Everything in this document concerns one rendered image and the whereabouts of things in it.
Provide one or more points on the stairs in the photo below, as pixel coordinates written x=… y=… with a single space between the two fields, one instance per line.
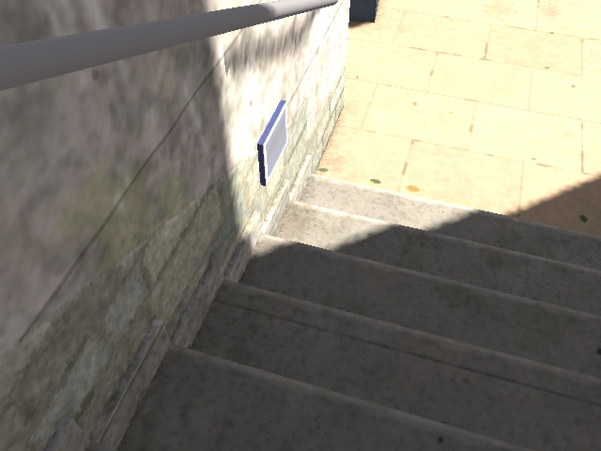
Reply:
x=374 y=320

